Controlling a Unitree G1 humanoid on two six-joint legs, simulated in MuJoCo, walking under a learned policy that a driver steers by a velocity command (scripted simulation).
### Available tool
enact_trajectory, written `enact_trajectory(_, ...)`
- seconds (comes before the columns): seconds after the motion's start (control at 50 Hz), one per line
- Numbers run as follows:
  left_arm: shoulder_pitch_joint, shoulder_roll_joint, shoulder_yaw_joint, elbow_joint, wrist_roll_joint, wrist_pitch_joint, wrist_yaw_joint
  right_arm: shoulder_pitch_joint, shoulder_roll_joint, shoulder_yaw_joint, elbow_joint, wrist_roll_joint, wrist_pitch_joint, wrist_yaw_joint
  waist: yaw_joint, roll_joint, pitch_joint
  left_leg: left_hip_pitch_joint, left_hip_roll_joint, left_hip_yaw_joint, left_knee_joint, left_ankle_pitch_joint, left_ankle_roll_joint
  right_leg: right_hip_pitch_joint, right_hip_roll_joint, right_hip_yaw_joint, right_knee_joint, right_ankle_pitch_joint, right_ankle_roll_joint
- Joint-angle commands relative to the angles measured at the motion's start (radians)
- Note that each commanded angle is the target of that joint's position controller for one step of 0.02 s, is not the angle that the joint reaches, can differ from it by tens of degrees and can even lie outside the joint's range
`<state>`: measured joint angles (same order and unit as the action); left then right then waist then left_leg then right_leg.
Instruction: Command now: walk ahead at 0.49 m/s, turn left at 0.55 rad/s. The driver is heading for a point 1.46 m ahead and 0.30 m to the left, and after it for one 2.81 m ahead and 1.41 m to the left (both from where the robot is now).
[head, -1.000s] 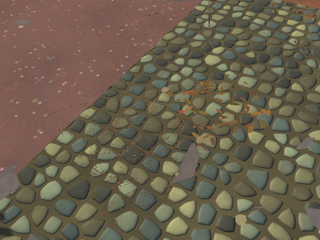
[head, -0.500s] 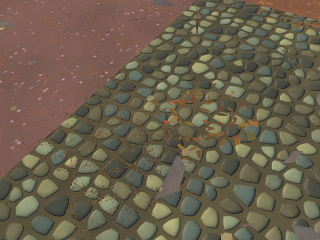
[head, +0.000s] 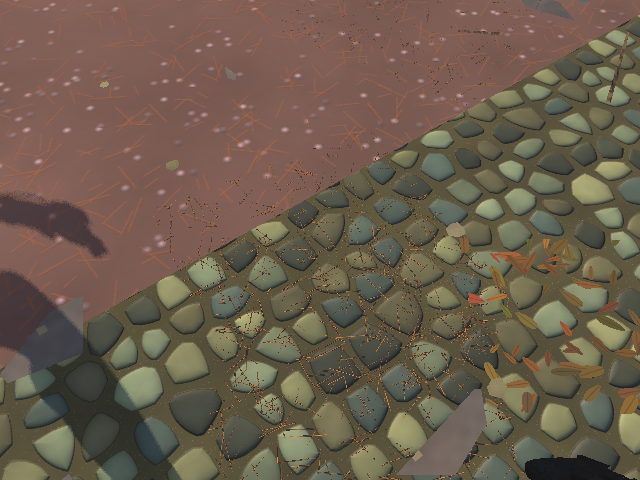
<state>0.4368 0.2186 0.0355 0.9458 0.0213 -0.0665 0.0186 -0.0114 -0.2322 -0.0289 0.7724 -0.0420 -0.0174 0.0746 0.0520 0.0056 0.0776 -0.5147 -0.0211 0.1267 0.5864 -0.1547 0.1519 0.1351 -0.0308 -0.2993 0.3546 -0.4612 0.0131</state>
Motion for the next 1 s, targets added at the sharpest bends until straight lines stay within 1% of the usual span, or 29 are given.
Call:
enact_trajectory(0.02,-0.01,0.203,0.042,-0.062,0.002,0.009,0.005,0.398,-0.183,-0.075,0.061,-0.016,-0.014,-0.036,-0.218,-0.03,-0.246,0.541,-0.011,-0.11,-0.095,-0.143,0.103,-0.26,-0.213,0.031,0.626,0.935,-0.084)
enact_trajectory(0.04,0.035,0.074,0.017,-0.131,-0.01,0.003,-0.02,0.381,-0.291,-0.102,0.042,-0.013,-0.006,-0.051,-0.132,0.216,-0.335,0.868,0.313,-0.64,-0.133,-0.225,0.244,-0.723,-0.036,0.064,1.001,-0.018,-0.021)
enact_trajectory(0.06,-0.094,0.161,0.035,-0.174,-0.009,-0.009,-0.022,0.419,-0.296,-0.104,0.025,0.017,0.006,-0.055,-0.185,0.091,-0.388,0.873,0.368,-0.913,-0.287,-0.224,0.279,-0.846,0.042,0.288,1.126,-0.069,-0.02)
enact_trajectory(0.08,-0.184,0.158,0.032,-0.203,-0.015,-0.022,-0.026,0.369,-0.27,-0.099,0.044,0.023,0.009,-0.065,-0.165,0.038,-0.23,0.769,0.336,-0.727,-0.316,-0.129,0.239,-0.918,-0.026,0.332,1.076,0.063,-0.033)
enact_trajectory(0.1,-0.171,0.147,0.024,-0.196,-0.015,-0.034,-0.025,0.323,-0.22,-0.088,0.048,0.031,0.003,-0.068,-0.118,-0.007,-0.139,0.622,0.301,-0.62,-0.331,0.011,0.204,-0.866,-0.064,0.324,0.971,0.136,-0.037)
enact_trajectory(0.12,-0.16,0.145,0.026,-0.182,-0.004,-0.029,-0.022,0.279,-0.189,-0.08,0.043,0.031,-0.006,-0.071,-0.075,-0.036,-0.092,0.515,0.245,-0.537,-0.339,0.134,0.169,-0.801,-0.088,0.329,0.898,0.151,-0.031)
enact_trajectory(0.14,-0.132,0.143,0.025,-0.177,0.016,-0.01,-0.022,0.251,-0.163,-0.07,0.039,0.037,-0.015,-0.074,-0.039,-0.033,-0.087,0.443,0.205,-0.477,-0.35,0.22,0.156,-0.734,-0.097,0.334,0.86,0.149,-0.016)
enact_trajectory(0.16,-0.113,0.137,0.025,-0.172,0.026,0.01,-0.024,0.247,-0.152,-0.065,0.037,0.041,-0.025,-0.073,-0.022,-0.025,-0.097,0.405,0.183,-0.446,-0.357,0.271,0.153,-0.692,-0.101,0.334,0.827,0.141,-0.003)
enact_trajectory(0.2,-0.128,0.12,0.022,-0.183,0.032,0.035,-0.033,0.276,-0.168,-0.067,0.046,0.046,-0.042,-0.068,-0.013,-0.018,-0.088,0.362,0.151,-0.411,-0.373,0.301,0.151,-0.691,-0.1,0.317,0.762,0.153,0.021)
enact_trajectory(0.24,-0.205,0.115,0.02,-0.213,0.03,0.045,-0.036,0.316,-0.188,-0.072,0.053,0.043,-0.046,-0.066,-0.033,-0.002,-0.058,0.339,0.129,-0.406,-0.398,0.248,0.135,-0.74,-0.1,0.303,0.686,0.234,0.038)
enact_trajectory(0.28,-0.3,0.123,0.021,-0.246,0.027,0.048,-0.036,0.368,-0.188,-0.072,0.062,0.041,-0.044,-0.066,-0.067,0.016,-0.03,0.363,0.12,-0.423,-0.411,0.218,0.115,-0.806,-0.096,0.301,0.599,0.315,0.048)
enact_trajectory(0.34,-0.399,0.125,0.018,-0.28,0.024,0.045,-0.039,0.436,-0.188,-0.072,0.074,0.041,-0.043,-0.069,-0.108,0.035,-0.029,0.444,0.116,-0.441,-0.39,0.257,0.089,-0.858,-0.073,0.308,0.489,0.409,0.046)
enact_trajectory(0.46,-0.56,0.127,0.001,-0.353,0.011,0.025,-0.05,0.519,-0.199,-0.072,0.083,0.027,-0.038,-0.087,-0.158,0.064,-0.019,0.568,0.134,-0.491,-0.295,0.427,0.078,-0.837,-0.004,0.303,0.296,0.419,0.016)
enact_trajectory(0.5,-0.509,0.146,0.005,-0.35,0.007,0.016,-0.046,0.482,-0.218,-0.076,0.071,0.025,-0.038,-0.096,-0.119,0.079,-0.026,0.548,0.143,-0.51,-0.257,0.476,0.046,-0.706,0.017,0.316,0.215,0.386,-0.007)
enact_trajectory(0.52,-0.429,0.163,0.011,-0.328,0.005,0.012,-0.038,0.439,-0.231,-0.079,0.06,0.025,-0.04,-0.096,-0.075,0.086,-0.048,0.501,0.131,-0.499,-0.204,0.569,0.019,-0.567,0.041,0.311,0.18,0.344,-0.025)
enact_trajectory(0.54,-0.305,0.193,0.024,-0.287,0.007,0.004,-0.025,0.422,-0.238,-0.08,0.06,0.026,-0.045,-0.091,-0.027,0.068,-0.104,0.49,0.096,-0.472,-0.072,0.71,-0.009,-0.415,0.072,0.291,0.152,0.337,-0.047)
enact_trajectory(0.56,-0.163,0.216,0.033,-0.254,0.016,-0.014,-0.01,0.408,-0.226,-0.077,0.06,0.039,-0.053,-0.083,0.046,0.033,-0.18,0.415,0.034,-0.423,0.131,0.671,-0.041,-0.209,0.018,0.316,0.094,0.442,-0.077)
enact_trajectory(0.58,-0.011,0.285,0.045,-0.247,0.039,-0.024,0.007,0.437,-0.137,-0.054,0.027,0.051,-0.061,-0.082,0.075,-0.08,-0.336,0.267,-0.033,-0.348,0.422,0.26,-0.067,0.036,-0.242,0.545,0.13,0.546,-0.122)
enact_trajectory(0.6,-0.061,0.351,0.062,-0.256,0.038,-0.01,0.0,0.599,-0.095,-0.05,0.021,0.077,-0.051,-0.09,-0.025,-0.315,-0.443,0.037,-0.192,-0.262,0.684,-0.455,-0.101,0.166,-0.471,0.961,0.068,0.84,-0.281)
enact_trajectory(0.62,-0.119,0.256,0.051,-0.269,0.002,0.001,-0.009,0.587,-0.172,-0.059,0.063,0.029,-0.035,-0.101,-0.051,-0.137,-0.367,0.01,-0.1,-0.289,0.752,-0.373,-0.094,0.042,-0.422,0.94,0.07,0.861,-0.286)
enact_trajectory(0.64,-0.181,0.164,0.025,-0.269,-0.006,-0.001,-0.013,0.507,-0.165,-0.06,0.064,0.023,-0.028,-0.095,-0.055,-0.063,-0.234,0.007,-0.08,-0.276,0.729,-0.308,-0.107,-0.083,-0.366,0.759,0.059,0.935,-0.269)
enact_trajectory(0.66,-0.204,0.117,0.01,-0.26,-0.002,-0.004,-0.017,0.453,-0.149,-0.056,0.056,0.02,-0.024,-0.09,-0.056,-0.026,-0.173,0.002,-0.053,-0.265,0.682,-0.278,-0.116,-0.154,-0.31,0.632,0.041,1.008,-0.241)
enact_trajectory(0.7,-0.2,0.117,0.005,-0.229,-0.009,-0.012,-0.016,0.426,-0.123,-0.05,0.048,0.013,-0.001,-0.071,-0.068,-0.11,-0.136,0.032,-0.036,-0.253,0.608,-0.253,-0.133,-0.238,-0.237,0.497,-0.012,1.049,-0.215)
enact_trajectory(0.74,-0.174,0.137,0.008,-0.202,-0.008,-0.025,-0.022,0.425,-0.107,-0.048,0.047,0.014,0.014,-0.063,-0.082,-0.112,-0.161,0.073,-0.061,-0.25,0.563,-0.223,-0.139,-0.265,-0.224,0.446,-0.022,1.142,-0.22)
enact_trajectory(0.82,-0.2,0.141,0.001,-0.179,-0.002,-0.019,-0.023,0.36,-0.082,-0.028,0.04,0.012,0.03,-0.059,-0.1,-0.12,-0.162,0.108,-0.039,-0.212,0.363,-0.146,-0.15,-0.321,-0.198,0.35,-0.045,1.094,-0.22)
enact_trajectory(0.9,-0.167,0.159,0.003,-0.146,-0.004,0.001,-0.028,0.258,-0.07,-0.003,0.038,0.017,0.039,-0.06,-0.061,-0.158,-0.159,0.24,-0.01,-0.141,0.128,-0.059,-0.154,-0.36,-0.17,0.324,-0.042,0.924,-0.198)
enact_trajectory(0.94,-0.148,0.167,0.005,-0.13,-0.006,0.016,-0.027,0.234,-0.077,0.002,0.043,0.018,0.035,-0.066,-0.05,-0.15,-0.144,0.279,-0.006,-0.13,0.041,-0.062,-0.145,-0.363,-0.182,0.358,-0.026,0.776,-0.197)
enact_trajectory(0.98,-0.154,0.157,0.001,-0.122,-0.011,0.031,-0.019,0.233,-0.076,0.008,0.055,0.012,0.022,-0.075,-0.069,-0.104,-0.114,0.382,0.007,-0.141,-0.157,0.016,-0.121,-0.413,-0.165,0.375,0.017,0.556,-0.154)
enact_trajectory(1.0,-0.125,0.14,-0.004,-0.118,-0.004,0.034,-0.016,0.234,-0.103,0.006,0.058,0.005,0.014,-0.085,-0.065,-0.045,-0.113,0.449,0.072,-0.224,-0.231,0.081,-0.108,-0.451,-0.145,0.38,0.039,0.431,-0.111)
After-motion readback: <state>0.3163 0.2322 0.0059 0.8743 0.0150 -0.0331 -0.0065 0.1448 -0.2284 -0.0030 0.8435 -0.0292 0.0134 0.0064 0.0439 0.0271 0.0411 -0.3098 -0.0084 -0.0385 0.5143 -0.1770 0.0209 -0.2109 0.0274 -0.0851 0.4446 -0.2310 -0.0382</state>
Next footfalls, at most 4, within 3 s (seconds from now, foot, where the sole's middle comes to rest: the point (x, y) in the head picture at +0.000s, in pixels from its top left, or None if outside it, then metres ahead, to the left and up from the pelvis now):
0.02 left None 0.17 0.06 -0.76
0.56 right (361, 425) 0.54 -0.03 -0.76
1.00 left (259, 443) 0.49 0.18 -0.76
2.12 left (225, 312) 0.79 0.29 -0.76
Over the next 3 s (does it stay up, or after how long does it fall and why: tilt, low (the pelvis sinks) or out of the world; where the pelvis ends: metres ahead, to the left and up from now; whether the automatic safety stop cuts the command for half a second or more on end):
stays up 0.94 0.28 0.02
